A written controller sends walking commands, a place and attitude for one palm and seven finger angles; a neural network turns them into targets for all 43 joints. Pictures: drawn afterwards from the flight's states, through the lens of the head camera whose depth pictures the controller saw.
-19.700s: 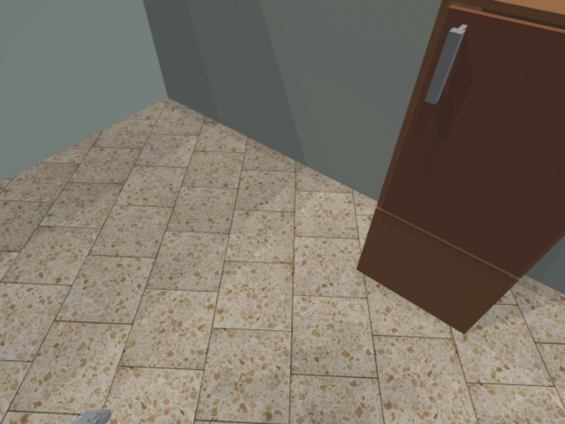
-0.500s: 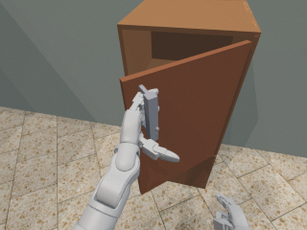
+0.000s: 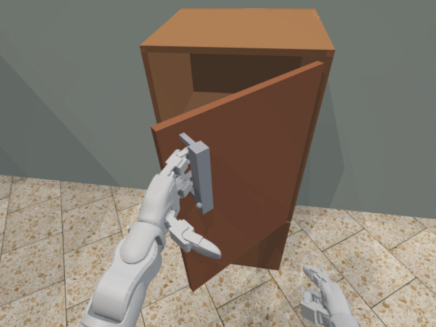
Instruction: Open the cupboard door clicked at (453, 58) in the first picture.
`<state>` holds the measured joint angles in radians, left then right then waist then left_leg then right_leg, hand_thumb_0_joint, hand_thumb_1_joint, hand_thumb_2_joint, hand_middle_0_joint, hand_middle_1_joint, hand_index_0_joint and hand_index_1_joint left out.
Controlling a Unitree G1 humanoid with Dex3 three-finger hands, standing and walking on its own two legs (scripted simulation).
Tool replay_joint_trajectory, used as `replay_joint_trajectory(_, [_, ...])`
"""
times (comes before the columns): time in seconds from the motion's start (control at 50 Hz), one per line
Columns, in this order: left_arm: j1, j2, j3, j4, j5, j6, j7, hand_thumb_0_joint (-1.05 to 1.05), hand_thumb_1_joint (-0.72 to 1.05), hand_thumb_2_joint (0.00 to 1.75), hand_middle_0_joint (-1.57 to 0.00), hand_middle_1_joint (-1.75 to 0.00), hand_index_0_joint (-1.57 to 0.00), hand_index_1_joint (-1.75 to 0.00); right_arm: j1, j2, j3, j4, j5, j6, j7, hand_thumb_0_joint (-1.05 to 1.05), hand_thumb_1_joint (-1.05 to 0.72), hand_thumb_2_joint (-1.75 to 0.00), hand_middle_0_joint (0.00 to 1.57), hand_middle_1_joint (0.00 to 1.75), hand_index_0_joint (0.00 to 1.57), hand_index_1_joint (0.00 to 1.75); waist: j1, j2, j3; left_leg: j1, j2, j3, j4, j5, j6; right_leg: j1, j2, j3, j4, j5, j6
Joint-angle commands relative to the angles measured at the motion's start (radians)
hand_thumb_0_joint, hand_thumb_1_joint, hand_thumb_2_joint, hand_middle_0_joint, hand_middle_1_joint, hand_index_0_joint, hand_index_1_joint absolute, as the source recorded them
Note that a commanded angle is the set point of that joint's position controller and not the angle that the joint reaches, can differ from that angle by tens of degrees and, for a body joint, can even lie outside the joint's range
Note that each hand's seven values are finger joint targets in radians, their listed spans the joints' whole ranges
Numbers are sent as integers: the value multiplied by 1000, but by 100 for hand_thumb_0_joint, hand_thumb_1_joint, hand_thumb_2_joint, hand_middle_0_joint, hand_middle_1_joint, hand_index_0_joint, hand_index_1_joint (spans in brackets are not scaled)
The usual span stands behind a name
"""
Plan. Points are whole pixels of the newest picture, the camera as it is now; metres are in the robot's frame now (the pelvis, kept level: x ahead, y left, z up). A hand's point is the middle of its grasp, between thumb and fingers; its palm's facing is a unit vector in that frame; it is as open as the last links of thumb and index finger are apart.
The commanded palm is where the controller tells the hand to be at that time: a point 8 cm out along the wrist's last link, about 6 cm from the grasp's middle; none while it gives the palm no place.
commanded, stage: slide the hand sideways off the handle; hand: left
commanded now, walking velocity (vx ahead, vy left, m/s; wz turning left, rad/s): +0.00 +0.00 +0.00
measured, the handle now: (195, 173) +0.33 +0.07 +0.15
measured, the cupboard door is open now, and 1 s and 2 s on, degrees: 46 44 44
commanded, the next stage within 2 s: draw the hand back to the body in 0.58 s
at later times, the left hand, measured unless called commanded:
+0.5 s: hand (152, 229) +0.22 +0.12 +0.15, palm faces -0.08 -0.99 -0.08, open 16.3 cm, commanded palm +0.18 +0.17 +0.15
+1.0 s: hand (123, 233) +0.21 +0.16 +0.15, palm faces -0.05 -0.99 -0.11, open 16.3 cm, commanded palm +0.17 +0.21 +0.16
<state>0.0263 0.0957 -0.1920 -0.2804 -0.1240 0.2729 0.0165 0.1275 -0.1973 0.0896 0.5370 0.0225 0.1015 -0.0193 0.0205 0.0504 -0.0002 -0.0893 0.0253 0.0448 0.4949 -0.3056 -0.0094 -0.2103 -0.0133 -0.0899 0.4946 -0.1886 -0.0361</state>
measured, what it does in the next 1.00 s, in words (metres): stands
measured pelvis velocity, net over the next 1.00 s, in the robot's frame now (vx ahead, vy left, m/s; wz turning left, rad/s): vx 0.02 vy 0.01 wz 0.03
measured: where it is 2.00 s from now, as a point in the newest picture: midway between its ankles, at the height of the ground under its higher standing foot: outside the picture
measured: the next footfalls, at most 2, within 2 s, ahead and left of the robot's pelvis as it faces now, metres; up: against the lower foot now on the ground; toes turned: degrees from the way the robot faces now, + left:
none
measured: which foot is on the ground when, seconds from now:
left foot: down 0.00-1.00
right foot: down 0.00-1.00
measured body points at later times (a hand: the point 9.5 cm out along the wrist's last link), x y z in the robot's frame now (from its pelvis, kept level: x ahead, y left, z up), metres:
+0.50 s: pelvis +0.03 +0.00 +0.00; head -0.02 -0.02 +0.44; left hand +0.22 +0.17 +0.16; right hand +0.23 -0.19 -0.06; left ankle -0.02 +0.13 -0.74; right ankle +0.06 -0.10 -0.74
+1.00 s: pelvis +0.02 +0.01 +0.00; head -0.02 -0.02 +0.44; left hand +0.20 +0.21 +0.16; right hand +0.22 -0.19 -0.06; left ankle -0.02 +0.13 -0.74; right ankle +0.06 -0.10 -0.74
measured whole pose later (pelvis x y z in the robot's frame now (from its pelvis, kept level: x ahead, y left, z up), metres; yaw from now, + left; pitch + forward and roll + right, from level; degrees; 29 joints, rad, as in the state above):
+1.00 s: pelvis +0.02 +0.01 +0.00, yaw +2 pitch -5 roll +0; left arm 0.39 0.25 0.10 -0.52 -0.23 0.18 -0.20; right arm 0.22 -0.23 0.10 0.55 0.04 -0.15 -0.05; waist 0.05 0.06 -0.02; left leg -0.11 0.02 0.02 0.56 -0.36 0.00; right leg -0.22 -0.02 -0.11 0.54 -0.24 -0.02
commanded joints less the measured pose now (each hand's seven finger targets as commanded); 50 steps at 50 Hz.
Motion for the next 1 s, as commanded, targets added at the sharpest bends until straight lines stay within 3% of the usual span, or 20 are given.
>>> replay_joint_trajectory(0.0, [-137, 66, 167, -257, -3, -65, 18, 0, -50, 30, -15, -30, -15, -30, -206, -69, -33, -196, 3, -66, -4, 0, -90, -90, 20, 30, 20, 30, 48, -110, -120, -108, -39, -30, -82, 79, 35, 132, -20, 108, -156, -121, 9])
replay_joint_trajectory(0.06, [-97, 71, 153, -326, 0, -74, -2, 0, -50, 30, -15, -30, -15, -30, -190, -76, -39, -211, 5, -81, -3, 0, -90, -90, 20, 30, 20, 30, 42, -105, -138, -96, -35, -25, -76, 108, 38, 139, -13, 101, -135, -57, 14])
replay_joint_trajectory(0.08, [-70, 77, 160, -314, 0, -77, -8, 0, -50, 30, -15, -30, -15, -30, -185, -78, -41, -206, 5, -85, -6, 0, -90, -90, 20, 30, 20, 30, 35, -90, -107, -94, -33, -26, -73, 107, 37, 115, -9, 93, -136, -53, 11])
replay_joint_trajectory(0.16, [-5, 93, 157, -399, -2, -100, -43, 0, -50, 30, -15, -30, -15, -30, -152, -90, -45, -217, 7, -118, -6, 0, -90, -90, 20, 30, 20, 30, 30, -97, -145, -82, -29, -30, -70, 150, 39, 137, -3, 76, -97, 39, 16])
replay_joint_trajectory(0.2, [35, 93, 153, -422, -11, -108, -60, 0, -50, 30, -15, -30, -15, -30, -145, -95, -45, -219, 6, -134, -7, 0, -90, -90, 20, 30, 20, 30, 30, -50, -129, -75, -28, -32, -65, 155, 38, 117, -3, 67, -87, 55, 13])
replay_joint_trajectory(0.26, [90, 114, 173, -448, -17, -118, -85, 0, -50, 30, -15, -30, -15, -30, -121, -99, -47, -219, 8, -160, -8, 0, -90, -90, 20, 30, 20, 30, 29, -99, -128, -85, -26, -36, -55, 178, 40, 125, 1, 62, -74, 99, 18])
replay_joint_trajectory(0.3, [113, 106, 163, -462, -22, -126, -100, 0, -50, 30, -15, -30, -15, -30, -120, -102, -46, -217, 9, -176, -9, 0, -90, -90, 20, 30, 20, 30, 23, -62, -99, -86, -24, -39, -56, 165, 37, 96, 1, 50, -71, 78, 15])
replay_joint_trajectory(0.36, [160, 128, 184, -493, -31, -133, -120, 0, -50, 30, -15, -30, -15, -30, -106, -106, -47, -218, 8, -202, -10, 0, -90, -90, 20, 30, 20, 30, 27, -71, -113, -88, -25, -43, -43, 178, 40, 101, 1, 52, -62, 100, 17])
replay_joint_trajectory(0.38, [187, 150, 205, -488, -34, -135, -123, 0, -50, 30, -15, -30, -15, -30, -101, -111, -50, -212, 10, -208, -12, 0, -90, -90, 20, 30, 20, 30, 27, -35, -98, -88, -24, -41, -39, 175, 36, 91, -1, 48, -57, 96, 12])
replay_joint_trajectory(0.44, [243, 149, 216, -514, -45, -146, -146, 0, -50, 30, -15, -30, -15, -30, -87, -111, -48, -216, 9, -229, -11, 0, -90, -90, 20, 30, 20, 30, 31, -67, -105, -100, -22, -47, -39, 200, 36, 105, 1, 38, -42, 136, 16])
replay_joint_trajectory(0.5, [289, 147, 218, -532, -62, -157, -172, 0, -50, 30, -15, -30, -15, -30, -83, -114, -47, -216, 12, -250, -9, 0, -90, -90, 20, 30, 20, 30, 27, -40, -87, -104, -22, -50, -33, 203, 35, 85, 1, 31, -35, 149, 15])
replay_joint_trajectory(0.52, [314, 155, 234, -530, -72, -161, -179, 0, -50, 30, -15, -30, -15, -30, -76, -115, -47, -215, 10, -258, -10, 0, -90, -90, 20, 30, 20, 30, 31, -72, -86, -111, -21, -55, -32, 199, 35, 88, 2, 28, -32, 146, 17])
replay_joint_trajectory(0.62, [246, 133, 201, -524, -71, -178, -182, 0, -50, 30, -15, -30, -15, -30, -80, -118, -46, -205, 13, -295, -16, 0, -90, -90, 20, 30, 20, 30, 15, -56, -40, -132, -25, -66, -26, 119, 35, 33, 1, 29, -42, 21, 19])
replay_joint_trajectory(0.66, [217, 133, 192, -527, -61, -180, -177, 0, -50, 30, -15, -30, -15, -30, -77, -118, -46, -202, 12, -306, -19, 0, -90, -90, 20, 30, 20, 30, 16, -49, -55, -129, -28, -69, -24, 105, 36, 32, -2, 33, -45, -4, 20])
replay_joint_trajectory(0.68, [231, 170, 226, -515, -60, -184, -169, 0, -50, 30, -15, -30, -15, -30, -78, -122, -47, -196, 13, -312, -21, 0, -90, -90, 20, 30, 20, 30, 19, -68, -51, -136, -25, -74, -22, 93, 36, 32, -4, 37, -45, -21, 17])
replay_joint_trajectory(0.76, [222, 191, 271, -484, -60, -167, -174, 0, -50, 30, -15, -30, -15, -30, -88, -114, -41, -191, 11, -308, -27, 0, -90, -90, 20, 30, 20, 30, 34, -54, -54, -151, -27, -70, -36, 87, 34, 50, -6, 40, -51, -35, 17])
replay_joint_trajectory(0.86, [225, 228, 343, -475, -102, -160, -199, 0, -50, 30, -15, -30, -15, -30, -88, -122, -39, -183, 14, -314, -33, 0, -90, -90, 20, 30, 20, 30, 41, -54, -91, -137, -24, -68, -39, 137, 32, 92, -3, 36, -49, 40, 17])
replay_joint_trajectory(0.88, [238, 250, 364, -467, -107, -161, -203, 0, -50, 30, -15, -30, -15, -30, -94, -127, -40, -177, 14, -317, -34, 0, -90, -90, 20, 30, 20, 30, 45, -26, -85, -138, -24, -69, -38, 139, 28, 94, -6, 38, -46, 45, 12])
replay_joint_trajectory(0.94, [235, 225, 354, -463, -130, -160, -232, 0, -50, 30, -15, -30, -15, -30, -88, -130, -40, -178, 18, -328, -33, 0, -90, -90, 20, 30, 20, 30, 36, -46, -70, -137, -24, -67, -43, 134, 29, 84, 0, 31, -55, 43, 19])
replay_joint_trajectory(0.98, [250, 273, 402, -458, -138, -165, -240, 0, -50, 30, -15, -30, -15, -30, -91, -141, -43, -171, 20, -339, -34, 0, -90, -90, 20, 30, 20, 30, 42, -21, -71, -135, -24, -67, -37, 132, 28, 85, -3, 39, -59, 36, 15])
